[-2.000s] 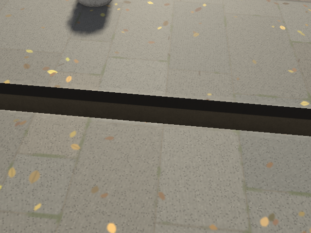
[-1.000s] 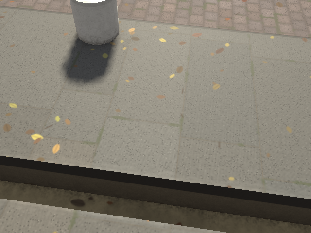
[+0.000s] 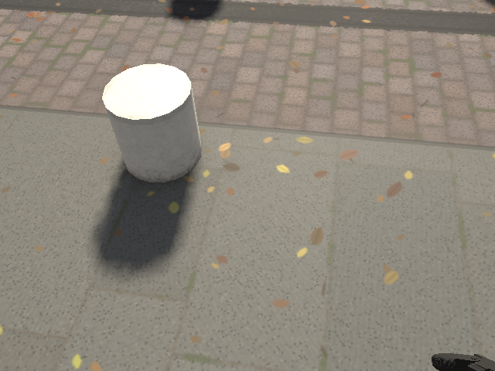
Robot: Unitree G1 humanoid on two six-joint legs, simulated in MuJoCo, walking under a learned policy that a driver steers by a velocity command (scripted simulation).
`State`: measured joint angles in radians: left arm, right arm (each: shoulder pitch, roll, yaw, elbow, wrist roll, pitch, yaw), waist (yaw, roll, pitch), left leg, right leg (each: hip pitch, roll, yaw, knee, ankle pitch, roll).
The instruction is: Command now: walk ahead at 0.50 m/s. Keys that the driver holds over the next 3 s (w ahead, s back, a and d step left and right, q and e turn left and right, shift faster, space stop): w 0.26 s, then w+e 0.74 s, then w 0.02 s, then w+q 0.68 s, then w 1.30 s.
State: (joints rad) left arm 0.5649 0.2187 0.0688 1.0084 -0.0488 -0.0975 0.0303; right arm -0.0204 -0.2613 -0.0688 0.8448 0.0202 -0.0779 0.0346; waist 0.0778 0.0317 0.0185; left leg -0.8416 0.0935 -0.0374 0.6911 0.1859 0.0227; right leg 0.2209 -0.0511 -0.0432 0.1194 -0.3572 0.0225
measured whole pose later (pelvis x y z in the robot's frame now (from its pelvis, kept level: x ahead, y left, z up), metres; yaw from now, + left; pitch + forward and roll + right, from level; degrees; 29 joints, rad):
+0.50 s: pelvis +0.32 +0.09 +0.02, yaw -4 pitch +1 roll +2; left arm 0.19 0.25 0.05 0.88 -0.01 -0.04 0.00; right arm 0.32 -0.24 -0.02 1.02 -0.03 -0.10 0.01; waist -0.05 -0.04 -0.01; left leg -0.12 -0.06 0.10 0.22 -0.13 0.07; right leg -0.85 -0.07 0.09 1.10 0.01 -0.04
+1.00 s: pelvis +0.60 -0.01 +0.02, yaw -21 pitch +1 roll +0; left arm 0.33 0.25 0.06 0.76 -0.01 -0.07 -0.03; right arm 0.09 -0.32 -0.04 0.83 0.00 -0.12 0.03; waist 0.03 0.02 0.03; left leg -0.57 0.10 -0.06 1.03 -0.28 -0.01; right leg -0.21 0.10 0.04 0.36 -0.17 -0.10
